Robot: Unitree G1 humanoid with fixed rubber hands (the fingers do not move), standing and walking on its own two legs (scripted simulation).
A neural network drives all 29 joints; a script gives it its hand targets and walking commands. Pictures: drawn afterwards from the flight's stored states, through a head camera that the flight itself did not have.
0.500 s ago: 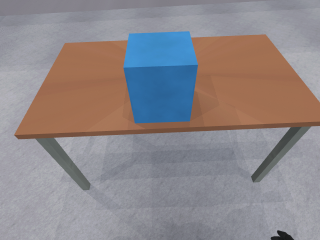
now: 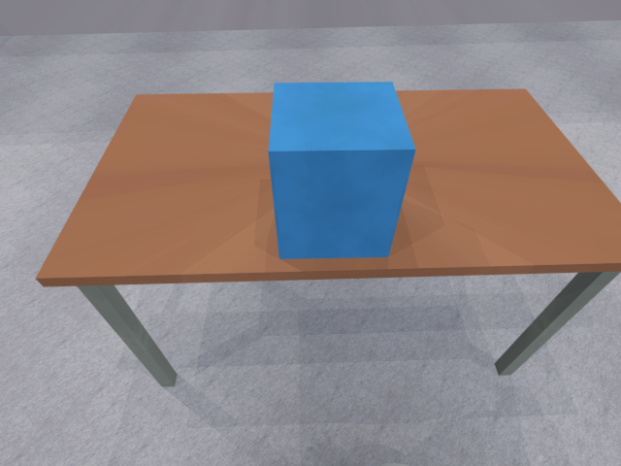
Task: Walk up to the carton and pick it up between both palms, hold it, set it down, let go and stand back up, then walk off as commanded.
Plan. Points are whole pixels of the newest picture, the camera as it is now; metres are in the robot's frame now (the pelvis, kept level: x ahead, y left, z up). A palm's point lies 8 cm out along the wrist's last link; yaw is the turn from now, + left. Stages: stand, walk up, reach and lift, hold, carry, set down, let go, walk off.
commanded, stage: walk up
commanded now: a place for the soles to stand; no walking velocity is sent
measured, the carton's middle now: (333, 173) +0.60 -0.03 +0.03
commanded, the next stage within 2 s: none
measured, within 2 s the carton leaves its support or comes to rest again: neither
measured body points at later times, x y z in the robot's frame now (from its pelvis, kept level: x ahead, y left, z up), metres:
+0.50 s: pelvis +0.09 -0.04 +0.01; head +0.08 -0.07 +0.46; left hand +0.14 +0.29 -0.07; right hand +0.17 -0.37 -0.11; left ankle +0.10 +0.11 -0.66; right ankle +0.11 -0.14 -0.72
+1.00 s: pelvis +0.12 -0.01 +0.00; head +0.13 +0.00 +0.45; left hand +0.15 +0.32 -0.12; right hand +0.23 -0.31 -0.11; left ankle +0.18 +0.12 -0.72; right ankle +0.14 -0.13 -0.72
